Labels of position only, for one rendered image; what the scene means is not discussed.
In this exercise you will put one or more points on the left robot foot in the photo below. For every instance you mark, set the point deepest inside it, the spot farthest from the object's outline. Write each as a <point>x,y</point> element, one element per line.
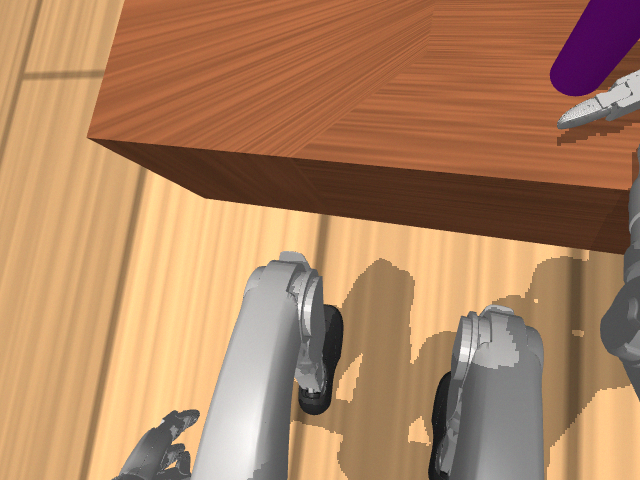
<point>317,403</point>

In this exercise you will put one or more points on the right robot arm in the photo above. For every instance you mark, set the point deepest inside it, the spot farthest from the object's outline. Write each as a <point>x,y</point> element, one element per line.
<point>620,326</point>

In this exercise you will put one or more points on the left robot hand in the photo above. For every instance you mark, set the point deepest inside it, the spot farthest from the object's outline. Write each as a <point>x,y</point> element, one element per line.
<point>154,452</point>

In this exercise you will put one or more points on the right robot foot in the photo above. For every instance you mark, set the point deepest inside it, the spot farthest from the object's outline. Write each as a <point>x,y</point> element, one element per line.
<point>439,428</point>

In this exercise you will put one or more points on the right robot hand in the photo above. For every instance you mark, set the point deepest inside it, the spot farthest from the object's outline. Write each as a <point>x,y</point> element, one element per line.
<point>622,98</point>

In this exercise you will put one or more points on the can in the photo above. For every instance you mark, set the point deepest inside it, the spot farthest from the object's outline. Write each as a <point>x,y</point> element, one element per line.
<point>604,34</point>

